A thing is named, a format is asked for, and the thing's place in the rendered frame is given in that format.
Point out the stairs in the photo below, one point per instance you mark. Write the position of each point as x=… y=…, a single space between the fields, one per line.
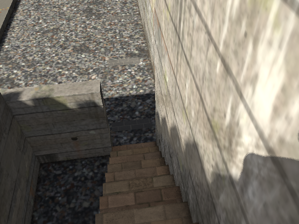
x=140 y=190

